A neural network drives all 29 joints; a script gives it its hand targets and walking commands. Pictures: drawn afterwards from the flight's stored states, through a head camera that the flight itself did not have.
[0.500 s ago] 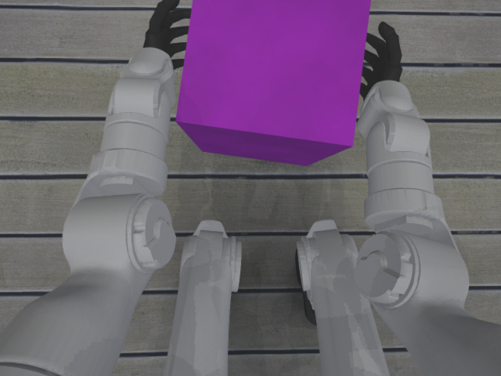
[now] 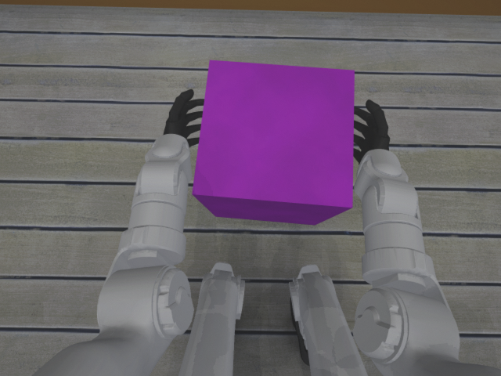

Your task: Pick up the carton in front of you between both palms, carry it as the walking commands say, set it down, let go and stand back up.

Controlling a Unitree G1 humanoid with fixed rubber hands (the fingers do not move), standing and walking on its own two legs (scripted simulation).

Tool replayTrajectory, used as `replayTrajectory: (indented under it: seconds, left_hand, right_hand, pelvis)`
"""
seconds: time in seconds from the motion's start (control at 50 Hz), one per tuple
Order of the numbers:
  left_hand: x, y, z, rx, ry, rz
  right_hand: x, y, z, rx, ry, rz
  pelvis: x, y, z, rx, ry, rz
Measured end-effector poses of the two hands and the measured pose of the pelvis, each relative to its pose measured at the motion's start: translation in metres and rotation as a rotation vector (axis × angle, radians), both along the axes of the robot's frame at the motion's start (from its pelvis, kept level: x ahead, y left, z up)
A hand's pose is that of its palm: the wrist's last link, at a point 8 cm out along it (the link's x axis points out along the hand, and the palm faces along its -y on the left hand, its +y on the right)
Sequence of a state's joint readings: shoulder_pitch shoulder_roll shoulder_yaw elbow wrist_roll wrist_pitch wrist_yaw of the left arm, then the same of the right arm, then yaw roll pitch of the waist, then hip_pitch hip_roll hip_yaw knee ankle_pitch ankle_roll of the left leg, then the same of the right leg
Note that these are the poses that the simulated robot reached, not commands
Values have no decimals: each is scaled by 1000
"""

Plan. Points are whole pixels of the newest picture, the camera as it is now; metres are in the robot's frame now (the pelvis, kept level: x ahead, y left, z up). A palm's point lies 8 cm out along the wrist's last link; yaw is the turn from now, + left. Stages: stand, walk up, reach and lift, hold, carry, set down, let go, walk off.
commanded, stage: reach and lift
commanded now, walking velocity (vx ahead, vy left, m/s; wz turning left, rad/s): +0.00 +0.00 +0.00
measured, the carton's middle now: (271, 157) +0.47 +0.00 -0.12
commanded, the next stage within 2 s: hold in 1.92 s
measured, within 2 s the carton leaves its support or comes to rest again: neither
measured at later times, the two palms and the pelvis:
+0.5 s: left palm (141, 128) +0.41 +0.15 +0.11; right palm (442, 137) +0.41 -0.15 +0.11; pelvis +0.04 +0.00 +0.14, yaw +1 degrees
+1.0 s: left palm (58, 102) +0.37 +0.15 +0.24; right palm out of the picture +0.37 -0.15 +0.24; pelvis +0.08 -0.01 +0.22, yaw +1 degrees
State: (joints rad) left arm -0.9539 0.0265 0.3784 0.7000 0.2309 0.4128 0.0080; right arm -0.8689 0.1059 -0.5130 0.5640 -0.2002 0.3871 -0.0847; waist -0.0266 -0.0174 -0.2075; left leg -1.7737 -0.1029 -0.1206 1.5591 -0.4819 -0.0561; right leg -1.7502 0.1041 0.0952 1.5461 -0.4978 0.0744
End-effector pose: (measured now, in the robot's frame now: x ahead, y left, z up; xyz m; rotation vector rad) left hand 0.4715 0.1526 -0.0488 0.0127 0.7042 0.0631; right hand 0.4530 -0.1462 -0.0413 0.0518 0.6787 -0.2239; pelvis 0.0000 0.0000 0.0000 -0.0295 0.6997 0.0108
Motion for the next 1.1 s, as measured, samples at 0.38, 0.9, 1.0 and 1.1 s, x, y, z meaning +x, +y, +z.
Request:
replayTrajectory:
  seconds: [0.38, 0.9, 1.0, 1.1]
  left_hand:
    - [-44, -2, 120, -3, -4, 41]
    - [-99, -5, 270, 16, -33, 80]
    - [-105, -6, 285, 34, -25, 68]
    - [-111, -5, 286, 36, 0, 70]
  right_hand:
    - [-34, -3, 119, 9, -4, 31]
    - [-73, -6, 268, -16, -32, 105]
    - [-80, -7, 283, -34, -23, 120]
    - [-84, -6, 283, -36, 3, 127]
  pelvis:
    - [32, -3, 105, 20, -196, -5]
    - [82, -6, 213, 34, -627, 2]
    - [80, -6, 217, 36, -703, 3]
    - [74, -7, 217, 37, -744, 5]
